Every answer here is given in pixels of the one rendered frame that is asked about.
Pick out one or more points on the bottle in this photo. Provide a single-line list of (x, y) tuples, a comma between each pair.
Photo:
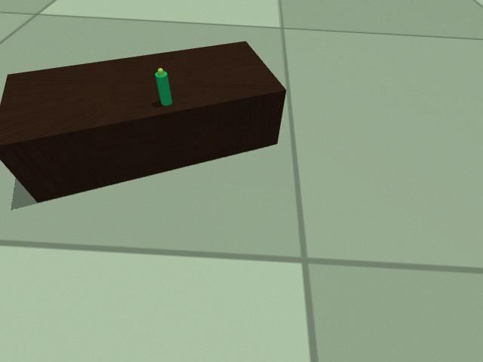
[(163, 87)]

